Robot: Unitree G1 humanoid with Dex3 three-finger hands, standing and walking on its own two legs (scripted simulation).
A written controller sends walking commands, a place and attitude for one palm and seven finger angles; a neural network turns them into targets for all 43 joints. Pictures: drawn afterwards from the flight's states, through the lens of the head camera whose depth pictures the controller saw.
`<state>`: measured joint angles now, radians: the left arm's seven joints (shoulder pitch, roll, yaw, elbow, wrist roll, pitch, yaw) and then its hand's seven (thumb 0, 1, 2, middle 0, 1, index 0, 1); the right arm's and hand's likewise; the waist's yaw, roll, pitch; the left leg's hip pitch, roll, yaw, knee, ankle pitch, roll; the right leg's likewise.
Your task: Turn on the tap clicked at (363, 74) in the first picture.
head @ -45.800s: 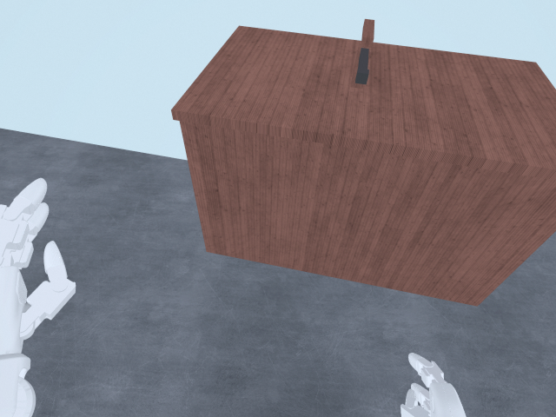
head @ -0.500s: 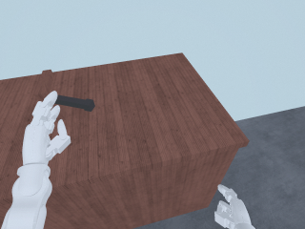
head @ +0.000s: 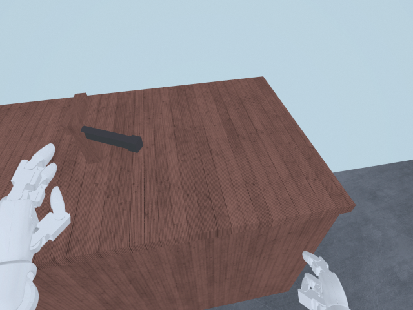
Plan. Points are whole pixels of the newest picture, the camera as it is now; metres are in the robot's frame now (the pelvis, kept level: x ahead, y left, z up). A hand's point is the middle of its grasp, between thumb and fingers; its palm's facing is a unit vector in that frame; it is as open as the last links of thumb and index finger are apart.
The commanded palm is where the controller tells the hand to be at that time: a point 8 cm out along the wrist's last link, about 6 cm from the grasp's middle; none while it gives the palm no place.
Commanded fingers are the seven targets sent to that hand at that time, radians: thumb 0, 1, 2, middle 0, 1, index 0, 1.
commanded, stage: draw the hand back beside the body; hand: left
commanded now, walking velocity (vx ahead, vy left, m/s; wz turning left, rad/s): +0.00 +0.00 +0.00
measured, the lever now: (134, 143) +0.44 +0.24 +0.08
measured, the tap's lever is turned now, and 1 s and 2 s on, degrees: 61 61 61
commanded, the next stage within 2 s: step back with the hand held close in 0.20 s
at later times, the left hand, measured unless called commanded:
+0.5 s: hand (61, 211) +0.20 +0.25 +0.16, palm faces +0.40 -0.83 -0.39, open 7.4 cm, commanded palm +0.14 +0.28 +0.17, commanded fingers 0.00 0.90 0.90 -0.20 -0.30 -0.20 -0.30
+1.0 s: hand (40, 255) +0.14 +0.25 +0.15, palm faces +0.37 -0.82 -0.44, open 7.4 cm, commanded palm +0.09 +0.29 +0.17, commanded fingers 0.00 0.90 0.90 -0.20 -0.30 -0.20 -0.30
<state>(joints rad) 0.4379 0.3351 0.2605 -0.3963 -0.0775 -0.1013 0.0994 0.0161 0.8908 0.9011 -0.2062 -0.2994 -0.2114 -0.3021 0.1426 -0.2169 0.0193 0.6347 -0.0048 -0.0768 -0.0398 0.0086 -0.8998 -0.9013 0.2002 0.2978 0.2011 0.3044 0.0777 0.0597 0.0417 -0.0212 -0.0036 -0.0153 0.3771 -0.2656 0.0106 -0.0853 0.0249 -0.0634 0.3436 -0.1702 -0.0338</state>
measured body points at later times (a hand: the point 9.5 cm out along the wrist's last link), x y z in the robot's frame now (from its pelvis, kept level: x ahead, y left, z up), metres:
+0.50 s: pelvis -0.02 +0.00 +0.00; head -0.01 -0.01 +0.45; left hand +0.17 +0.29 +0.18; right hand +0.18 -0.22 -0.09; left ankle -0.03 +0.11 -0.75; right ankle +0.02 -0.10 -0.75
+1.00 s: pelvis -0.08 +0.02 -0.02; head -0.04 +0.01 +0.43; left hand +0.11 +0.29 +0.17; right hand +0.10 -0.22 -0.11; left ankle -0.03 +0.11 -0.75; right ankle +0.02 -0.10 -0.75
